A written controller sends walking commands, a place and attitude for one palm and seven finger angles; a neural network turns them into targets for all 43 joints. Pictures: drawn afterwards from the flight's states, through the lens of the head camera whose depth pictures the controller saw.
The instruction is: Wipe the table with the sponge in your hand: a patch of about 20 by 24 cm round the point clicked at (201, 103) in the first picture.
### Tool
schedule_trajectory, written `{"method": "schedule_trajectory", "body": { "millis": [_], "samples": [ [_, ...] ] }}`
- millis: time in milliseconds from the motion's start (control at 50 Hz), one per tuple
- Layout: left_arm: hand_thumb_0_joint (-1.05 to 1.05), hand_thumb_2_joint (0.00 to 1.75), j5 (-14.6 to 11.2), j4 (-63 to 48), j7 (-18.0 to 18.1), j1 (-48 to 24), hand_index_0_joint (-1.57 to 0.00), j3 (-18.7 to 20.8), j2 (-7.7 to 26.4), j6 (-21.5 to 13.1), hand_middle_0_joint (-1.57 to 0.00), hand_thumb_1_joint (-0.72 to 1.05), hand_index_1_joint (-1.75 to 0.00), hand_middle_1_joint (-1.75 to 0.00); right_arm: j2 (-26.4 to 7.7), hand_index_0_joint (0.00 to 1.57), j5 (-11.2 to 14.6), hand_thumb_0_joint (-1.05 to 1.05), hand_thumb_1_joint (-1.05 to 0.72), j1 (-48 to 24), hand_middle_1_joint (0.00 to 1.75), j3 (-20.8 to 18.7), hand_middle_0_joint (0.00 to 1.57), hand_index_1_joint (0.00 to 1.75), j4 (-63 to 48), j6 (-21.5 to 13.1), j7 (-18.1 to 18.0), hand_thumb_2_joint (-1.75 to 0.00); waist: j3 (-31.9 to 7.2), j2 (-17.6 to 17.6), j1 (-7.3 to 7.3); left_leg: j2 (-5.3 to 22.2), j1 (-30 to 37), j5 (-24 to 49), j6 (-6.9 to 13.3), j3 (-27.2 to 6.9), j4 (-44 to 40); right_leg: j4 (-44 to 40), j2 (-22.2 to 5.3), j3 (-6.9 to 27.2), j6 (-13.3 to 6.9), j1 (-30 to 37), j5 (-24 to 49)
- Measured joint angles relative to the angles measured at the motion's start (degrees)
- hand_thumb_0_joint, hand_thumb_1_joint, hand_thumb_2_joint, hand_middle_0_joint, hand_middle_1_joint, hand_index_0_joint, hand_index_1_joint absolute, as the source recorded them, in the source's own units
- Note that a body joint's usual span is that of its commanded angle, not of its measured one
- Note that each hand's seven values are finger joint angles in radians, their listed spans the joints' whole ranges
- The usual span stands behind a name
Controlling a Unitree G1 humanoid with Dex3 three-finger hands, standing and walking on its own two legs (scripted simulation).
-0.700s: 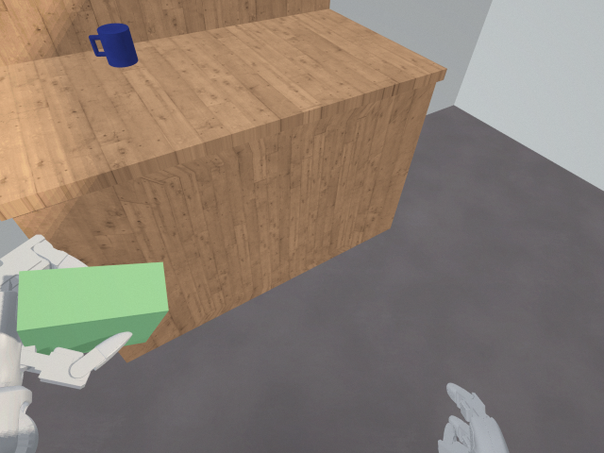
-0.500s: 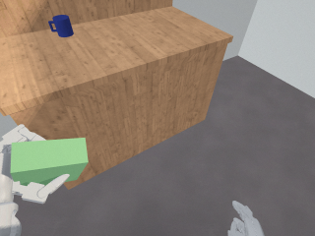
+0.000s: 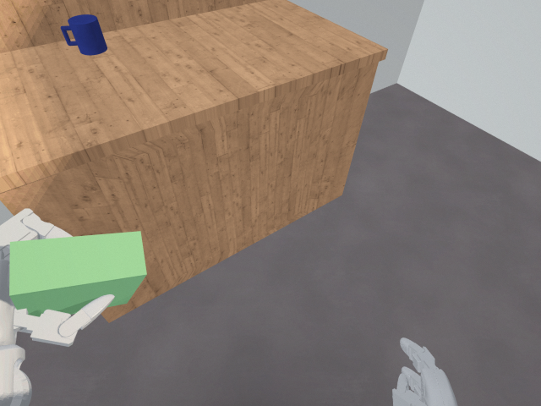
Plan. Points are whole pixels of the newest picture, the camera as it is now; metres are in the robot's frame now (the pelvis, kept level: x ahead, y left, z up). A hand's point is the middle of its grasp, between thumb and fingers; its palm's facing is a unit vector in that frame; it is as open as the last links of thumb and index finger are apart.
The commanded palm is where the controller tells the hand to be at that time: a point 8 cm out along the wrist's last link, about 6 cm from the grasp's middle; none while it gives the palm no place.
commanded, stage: walk to a spot facing it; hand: left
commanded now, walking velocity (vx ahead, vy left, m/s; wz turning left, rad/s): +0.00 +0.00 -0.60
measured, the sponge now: (97, 276) +0.22 +0.22 +0.14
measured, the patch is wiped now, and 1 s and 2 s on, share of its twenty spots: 0.00 0.00 0.00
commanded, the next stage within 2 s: turn to face it in 0.86 s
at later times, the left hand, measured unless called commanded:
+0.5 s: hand (157, 226) +0.28 +0.17 +0.16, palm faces +0.24 -0.87 -0.43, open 9.3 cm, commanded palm +0.24 +0.21 +0.18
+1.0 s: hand (307, 167) +0.36 -0.01 +0.20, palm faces +0.02 -0.86 -0.51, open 9.3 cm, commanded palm +0.33 +0.07 +0.18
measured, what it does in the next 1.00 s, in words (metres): steps to the right, turning right: right foot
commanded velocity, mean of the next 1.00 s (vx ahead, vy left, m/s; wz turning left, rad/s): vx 0.22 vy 0.00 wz -0.20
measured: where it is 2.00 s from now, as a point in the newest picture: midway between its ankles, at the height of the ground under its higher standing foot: outside the picture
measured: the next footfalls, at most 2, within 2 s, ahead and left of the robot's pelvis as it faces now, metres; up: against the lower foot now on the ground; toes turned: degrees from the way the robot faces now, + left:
right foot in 0.68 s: +0.07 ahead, -0.20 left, +0.00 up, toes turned -30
left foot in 1.10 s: +0.25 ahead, -0.05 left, +0.00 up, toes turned -11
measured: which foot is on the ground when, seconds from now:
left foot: down 0.00-0.68, up 0.70-1.00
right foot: down 0.00-0.38, up 0.40-0.66, down 0.68-1.00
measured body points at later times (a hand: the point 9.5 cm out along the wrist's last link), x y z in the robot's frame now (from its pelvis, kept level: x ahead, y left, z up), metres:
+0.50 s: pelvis +0.02 -0.02 -0.01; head +0.02 -0.03 +0.44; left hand +0.26 +0.21 +0.19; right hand +0.11 -0.28 -0.10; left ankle +0.02 +0.12 -0.73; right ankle +0.01 -0.12 -0.67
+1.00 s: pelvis +0.08 -0.13 +0.00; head +0.10 -0.14 +0.45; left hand +0.36 +0.04 +0.23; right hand +0.10 -0.43 -0.09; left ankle +0.19 -0.04 -0.69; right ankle +0.04 -0.18 -0.73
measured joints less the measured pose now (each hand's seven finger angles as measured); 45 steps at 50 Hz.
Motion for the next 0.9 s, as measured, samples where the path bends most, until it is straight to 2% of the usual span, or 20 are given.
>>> {"method": "schedule_trajectory", "body": {
  "millis": [100,200,260,300,340,380,400,440,500,540,580,640,660,680,700,740,760,800,840,900],
  "samples": [
    [-0.01,1.02,-0.3,-1.1,0.1,-1.5,-0.82,0.3,-0.1,0.1,-0.82,-0.42,-1.38,-1.38,0.4,0.2,0.2,0.01,-0.9,-1.3,0.3,-0.1,0.2,0.3,-1.3,0.4,0.5,-0.9,0.7,-0.6,0.36,0.9,-1.7,-2.0,-0.5,2.1,3.7,5.7,1.0,2.0,-0.4,-3.5,-2.1],
    [-0.01,1.02,-0.8,-1.8,-0.5,-1.6,-0.82,0.2,0.0,0.1,-0.82,-0.42,-1.38,-1.38,0.4,0.2,0.0,0.01,-0.9,-1.7,0.3,-0.3,0.2,0.3,-2.0,1.1,0.9,-0.9,0.8,-0.4,-0.16,2.1,-3.6,-5.2,-1.0,3.4,8.2,10.8,2.3,3.2,-1.3,-6.5,-4.2],
    [-0.01,1.02,-0.8,-2.4,-0.8,-0.9,-0.82,-0.2,-0.6,-0.3,-0.82,-0.42,-1.38,-1.38,-0.1,0.2,-0.5,0.01,-0.9,-0.9,0.3,-0.8,0.2,0.3,-1.4,1.5,1.1,-0.9,0.1,-0.7,-0.34,1.4,-4.8,-12.3,-0.9,3.2,10.6,11.6,2.6,4.1,-1.8,-7.6,-4.7],
    [-0.01,1.02,-0.8,-2.9,-0.8,-0.3,-0.82,-0.2,-1.0,-0.8,-0.82,-0.42,-1.38,-1.38,-0.8,0.2,-0.8,0.01,-0.9,-0.5,0.3,-1.1,0.2,0.3,-0.7,1.6,1.3,-0.9,0.0,-0.8,-0.18,0.4,-4.6,-14.4,-0.9,2.6,10.9,10.7,2.9,5.3,-1.8,-7.8,-4.0],
    [-0.01,1.02,-0.8,-3.4,-0.7,0.3,-0.82,0.3,-0.9,-1.3,-0.82,-0.42,-1.38,-1.38,-1.1,0.2,-1.0,0.01,-0.9,-0.4,0.3,-1.1,0.2,0.3,0.0,1.8,1.3,-0.9,0.2,-1.4,-0.24,-0.5,-2.9,-13.0,-0.7,2.6,7.8,10.0,3.2,6.8,-1.5,-7.9,-3.3],
    [-0.01,1.02,-1.0,-3.5,-0.5,0.5,-0.82,1.5,0.2,-1.9,-0.82,-0.42,-1.38,-1.38,-1.0,0.2,-1.0,0.01,-0.9,-0.2,0.3,-0.9,0.2,0.3,0.1,1.7,1.1,-0.9,0.7,-2.6,-0.49,-0.7,-1.1,-4.7,-0.4,4.2,4.1,11.2,3.2,8.1,-1.4,-8.2,-3.9],
    [-0.01,1.02,-0.9,-3.2,-0.5,0.4,-0.82,2.1,0.7,-2.1,-0.82,-0.42,-1.38,-1.38,-0.9,0.2,-0.8,0.01,-0.9,0.0,0.3,-0.9,0.2,0.3,0.1,1.5,0.8,-0.9,0.9,-2.6,-0.6,-0.3,-0.6,-2.8,-0.3,4.9,4.2,15.1,3.1,7.0,-0.9,-9.4,-7.7],
    [-0.01,1.02,-0.2,-1.6,-0.5,0.2,-0.82,2.8,1.5,-2.5,-0.82,-0.42,-1.38,-1.38,-0.2,0.2,-0.4,0.01,-0.9,0.4,0.3,-1.1,0.2,0.3,0.7,1.1,0.6,-0.9,0.6,-2.0,-0.61,1.1,0.9,-5.1,-0.6,6.4,5.0,27.1,1.7,2.2,0.2,-12.7,-13.7],
    [-0.01,1.02,0.3,0.8,-0.7,0.5,-0.82,2.6,1.1,-2.5,-0.82,-0.42,-1.38,-1.38,0.6,0.2,-0.1,0.01,-0.9,2.0,0.3,-0.7,0.2,0.3,1.5,0.5,1.0,-0.9,-1.0,0.1,-1.0,4.1,3.6,-7.3,-1.4,8.0,4.0,36.3,-1.7,-3.8,1.4,-15.0,-14.1],
    [-0.01,1.02,0.7,1.4,-0.8,-0.1,-0.82,2.0,0.4,-2.6,-0.82,-0.42,-1.38,-1.38,1.0,0.2,-0.1,0.01,-0.9,3.1,0.3,-0.2,0.2,0.3,1.8,0.1,1.2,-0.9,-1.5,1.4,-0.99,6.2,5.5,-7.3,-2.5,9.1,2.5,34.5,-4.0,-6.5,2.0,-14.4,-12.5],
    [-0.01,1.02,0.9,1.6,-0.9,-1.0,-0.82,1.4,0.4,-3.0,-0.82,-0.42,-1.38,-1.38,1.4,0.2,-0.2,0.01,-0.9,3.8,0.3,0.2,0.2,0.3,1.7,-0.2,1.3,-0.9,-1.2,2.2,-1.13,8.2,7.1,-7.4,-3.8,10.1,1.6,28.4,-5.5,-8.4,2.3,-12.3,-11.6],
    [-0.01,1.02,0.9,1.7,-1.0,-2.5,-0.82,1.7,2.2,-3.5,-0.82,-0.42,-1.38,-1.39,2.0,0.2,-0.4,0.01,-0.9,4.2,0.3,0.7,0.2,0.3,0.8,-0.6,1.4,-0.9,-0.1,2.7,-1.62,11.2,8.0,-9.0,-5.7,11.7,3.3,17.4,-5.8,-11.0,2.0,-7.8,-10.7],
    [-0.01,1.02,0.9,1.4,-1.0,-2.9,-0.82,2.1,3.2,-3.5,-0.82,-0.42,-1.38,-1.39,2.1,0.2,-0.3,0.01,-0.9,4.3,0.3,0.7,0.2,0.3,0.2,-0.8,1.5,-0.9,0.4,2.7,-1.99,12.4,7.4,-10.5,-5.6,11.6,5.9,13.1,-5.3,-11.9,1.6,-5.7,-9.6],
    [-0.01,1.02,0.9,1.0,-1.1,-3.7,-0.82,2.4,4.3,-3.4,-0.82,-0.42,-1.38,-1.39,2.1,0.2,-0.1,0.01,-0.9,4.0,0.3,0.6,0.21,0.3,-0.2,-1.0,1.7,-0.9,1.2,2.7,-2.31,13.7,5.6,-11.9,-4.4,10.9,10.6,10.8,-4.7,-12.4,-0.4,-4.5,-6.6],
    [-0.01,1.02,1.0,0.8,-1.2,-4.8,-0.82,2.5,4.5,-3.3,-0.82,-0.43,-1.38,-1.38,1.7,0.2,0.0,0.01,-0.9,2.9,0.3,0.3,0.21,0.3,0.3,-0.9,1.8,-0.9,2.5,3.1,-2.5,13.8,2.6,-13.9,-3.0,7.8,18.1,12.7,-3.8,-12.6,-2.3,-5.1,-6.8],
    [-0.01,1.02,0.7,0.0,-1.4,-5.3,-0.82,2.2,3.6,-3.2,-0.82,-0.43,-1.38,-1.38,0.5,0.2,0.0,0.01,-0.9,-0.1,0.3,-0.4,0.21,0.3,2.1,0.2,2.1,-0.9,4.6,2.8,-3.09,9.8,-4.1,-16.7,-1.6,1.2,34.2,15.3,-3.0,-11.7,-4.3,-5.7,-9.2],
    [-0.01,1.02,0.5,-0.6,-1.5,-4.5,-0.82,1.9,2.9,-3.0,-0.82,-0.43,-1.38,-1.38,-0.1,0.2,0.0,0.01,-0.9,-1.3,0.3,-0.8,0.21,0.3,2.6,0.8,2.2,-0.9,5.1,2.7,-3.49,7.7,-6.8,-16.2,-1.4,-0.5,39.8,14.9,-2.5,-11.2,-4.7,-5.2,-9.7],
    [-0.01,1.02,0.4,-2.6,-1.6,-1.2,-0.82,2.0,2.3,-3.1,-0.82,-0.43,-1.38,-1.38,-1.2,0.2,0.1,0.01,-0.9,-2.7,0.3,-1.3,0.2,0.3,2.7,1.9,2.3,-0.9,5.5,2.5,-4.69,5.0,-11.6,-13.1,-1.4,-1.9,46.2,12.3,-1.5,-10.4,-4.5,-3.5,-9.0],
    [-0.01,1.02,0.5,-5.2,-1.7,2.5,-0.82,2.3,2.9,-3.3,-0.82,-0.43,-1.38,-1.38,-1.9,0.2,0.2,0.01,-0.9,-3.0,0.3,-1.9,0.2,0.3,2.1,2.7,2.2,-0.9,5.5,2.3,-5.89,3.7,-15.3,-10.1,-1.7,-1.9,47.1,8.9,-0.6,-10.3,-4.9,-1.4,-7.9],
    [-0.01,1.02,0.4,-8.5,-1.4,5.2,-0.82,3.5,5.2,-4.3,-0.82,-0.43,-1.38,-1.38,-2.3,0.2,0.2,0.01,-0.91,-1.6,0.3,-2.8,0.2,0.3,1.1,3.3,1.7,-0.9,4.7,1.1,-6.31,3.2,-17.7,-6.4,-1.7,-0.5,40.1,4.3,-0.3,-10.7,-5.3,1.8,-6.8]
  ]
}}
